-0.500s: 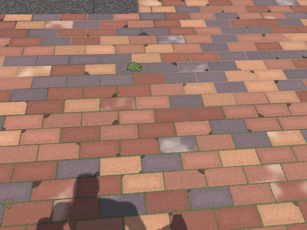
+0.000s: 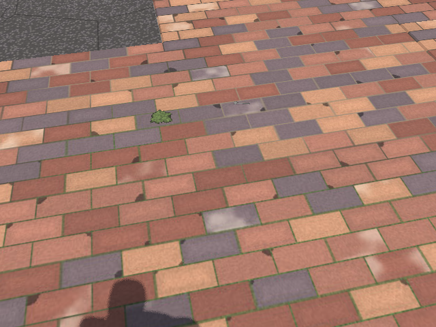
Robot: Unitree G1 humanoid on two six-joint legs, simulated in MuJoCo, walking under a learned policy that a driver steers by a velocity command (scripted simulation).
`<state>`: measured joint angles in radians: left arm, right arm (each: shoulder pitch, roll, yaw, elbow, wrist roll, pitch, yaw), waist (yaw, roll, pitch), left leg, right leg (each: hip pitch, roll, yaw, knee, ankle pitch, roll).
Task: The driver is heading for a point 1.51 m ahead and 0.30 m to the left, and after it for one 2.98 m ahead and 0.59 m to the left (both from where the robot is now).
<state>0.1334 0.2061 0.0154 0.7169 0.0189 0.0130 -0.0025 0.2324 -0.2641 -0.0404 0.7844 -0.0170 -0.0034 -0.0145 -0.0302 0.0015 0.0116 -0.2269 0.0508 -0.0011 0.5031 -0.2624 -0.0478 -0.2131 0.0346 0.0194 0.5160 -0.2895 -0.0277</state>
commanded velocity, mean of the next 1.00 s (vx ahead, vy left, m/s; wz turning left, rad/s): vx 0.11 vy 0.00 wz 0.28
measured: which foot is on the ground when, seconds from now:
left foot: down 0.00-0.94, up 0.96-1.00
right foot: down 0.00-0.32, up 0.34-0.92, down 0.94-1.00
